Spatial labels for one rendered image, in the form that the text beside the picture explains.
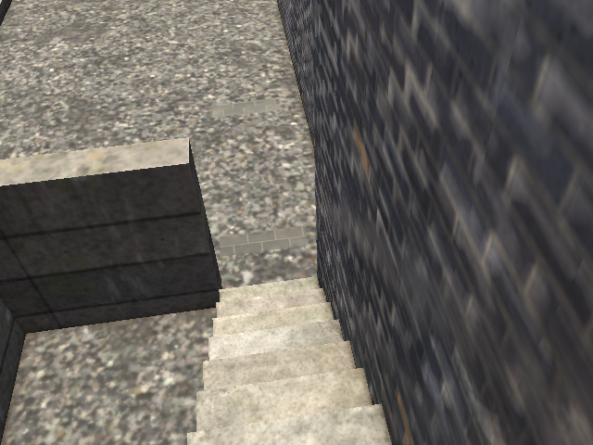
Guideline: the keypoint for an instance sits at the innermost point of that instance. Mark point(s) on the stairs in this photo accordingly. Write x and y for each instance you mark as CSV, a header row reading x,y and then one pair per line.
x,y
280,373

